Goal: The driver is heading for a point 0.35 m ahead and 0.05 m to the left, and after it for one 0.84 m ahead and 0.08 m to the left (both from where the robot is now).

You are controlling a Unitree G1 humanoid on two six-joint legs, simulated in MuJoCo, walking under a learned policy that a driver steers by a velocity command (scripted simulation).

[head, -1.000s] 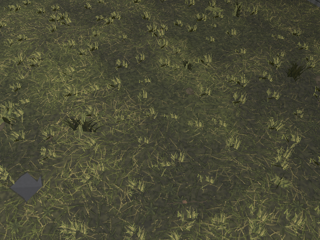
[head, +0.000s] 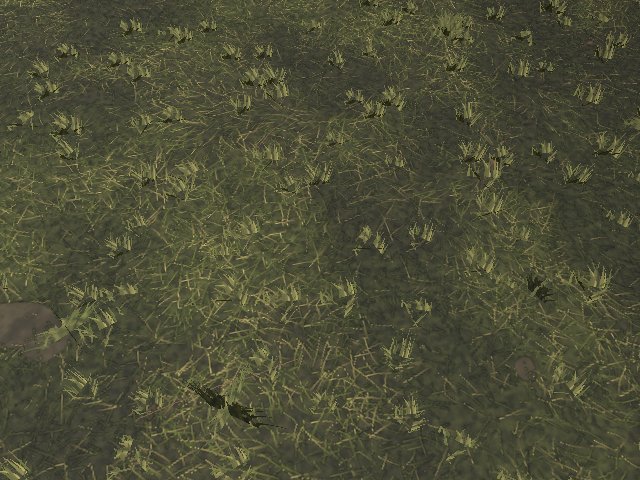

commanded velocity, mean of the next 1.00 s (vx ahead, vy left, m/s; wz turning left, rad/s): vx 0.20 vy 0.00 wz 0.39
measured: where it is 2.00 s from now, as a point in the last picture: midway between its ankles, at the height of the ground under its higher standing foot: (260, 331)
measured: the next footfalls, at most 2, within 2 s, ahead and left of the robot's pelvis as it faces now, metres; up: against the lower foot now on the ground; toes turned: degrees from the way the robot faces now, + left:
right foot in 0.32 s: +0.35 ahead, -0.11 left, +0.00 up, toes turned +17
left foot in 0.72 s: +0.20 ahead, +0.11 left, +0.00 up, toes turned +21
